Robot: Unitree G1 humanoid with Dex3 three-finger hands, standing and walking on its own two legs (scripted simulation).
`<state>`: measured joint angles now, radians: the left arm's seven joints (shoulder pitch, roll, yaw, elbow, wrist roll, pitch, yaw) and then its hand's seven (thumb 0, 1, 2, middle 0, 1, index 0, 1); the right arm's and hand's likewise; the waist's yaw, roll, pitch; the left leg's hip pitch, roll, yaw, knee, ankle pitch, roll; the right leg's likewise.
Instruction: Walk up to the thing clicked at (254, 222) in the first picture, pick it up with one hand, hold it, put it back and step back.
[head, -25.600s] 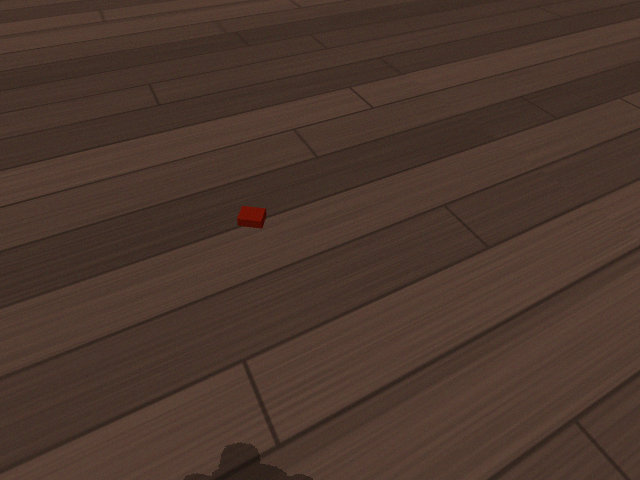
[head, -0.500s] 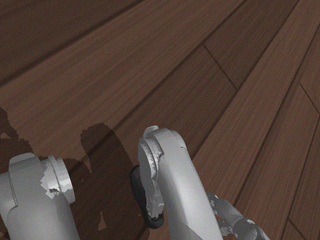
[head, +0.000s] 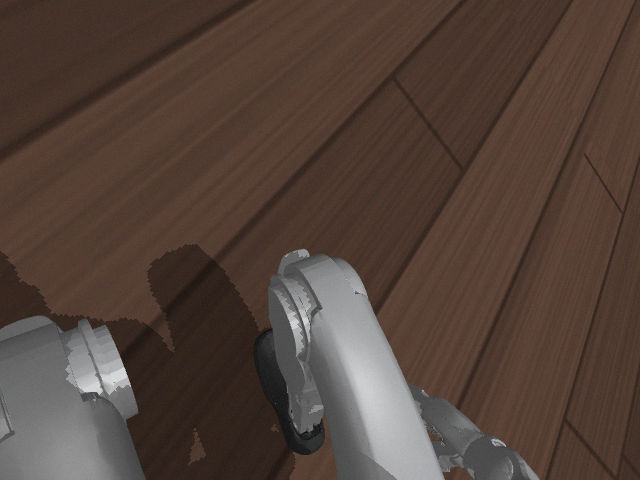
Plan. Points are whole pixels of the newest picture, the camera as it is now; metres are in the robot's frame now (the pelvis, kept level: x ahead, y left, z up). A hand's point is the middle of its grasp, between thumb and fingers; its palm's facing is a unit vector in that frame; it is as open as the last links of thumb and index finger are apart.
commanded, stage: rest palm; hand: left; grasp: from above
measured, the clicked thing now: out of the picture +0.43 +0.35 -0.27
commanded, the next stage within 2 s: close in 0.06 s
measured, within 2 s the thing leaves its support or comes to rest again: neither
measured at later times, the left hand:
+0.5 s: hand out of the picture +0.40 +0.34 -0.24, palm faces -0.42 -0.09 -0.90, open 13.0 cm
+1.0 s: hand out of the picture +0.41 +0.35 -0.25, palm faces -0.49 -0.15 -0.86, open 11.1 cm
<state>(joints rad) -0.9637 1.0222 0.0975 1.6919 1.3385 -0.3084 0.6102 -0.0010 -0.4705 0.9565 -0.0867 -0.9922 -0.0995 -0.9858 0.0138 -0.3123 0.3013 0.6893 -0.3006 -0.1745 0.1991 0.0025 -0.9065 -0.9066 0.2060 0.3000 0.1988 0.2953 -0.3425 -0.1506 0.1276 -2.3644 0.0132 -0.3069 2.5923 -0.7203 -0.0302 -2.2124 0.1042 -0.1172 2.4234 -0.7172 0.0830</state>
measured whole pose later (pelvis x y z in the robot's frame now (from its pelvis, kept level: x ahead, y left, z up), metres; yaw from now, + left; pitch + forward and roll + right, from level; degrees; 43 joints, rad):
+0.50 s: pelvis +0.00 +0.00 +0.00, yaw +0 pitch +25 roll -15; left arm -0.93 0.99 0.05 1.67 1.38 -0.34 0.68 0.00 -0.32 0.86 -0.15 -0.97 -0.19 -0.94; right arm 0.00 -0.31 0.31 0.71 -0.32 -0.15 0.19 0.00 -0.89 -0.90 0.21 0.30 0.20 0.30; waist -0.33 -0.16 0.12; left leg -2.36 0.02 -0.31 2.59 -0.71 -0.03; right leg -2.21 0.11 -0.12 2.42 -0.70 0.08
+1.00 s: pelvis +0.00 +0.00 +0.00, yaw -1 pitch +26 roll -15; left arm -0.94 1.05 0.08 1.64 1.32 -0.38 0.56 0.00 -0.04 0.68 -0.35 -0.83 -0.41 -0.79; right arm 0.01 -0.30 0.34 0.67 -0.31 -0.14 0.20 0.00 -0.90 -0.90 0.21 0.30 0.20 0.29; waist -0.33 -0.16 0.15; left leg -2.34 0.01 -0.33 2.59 -0.74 -0.04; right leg -2.19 0.09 -0.14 2.41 -0.72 0.09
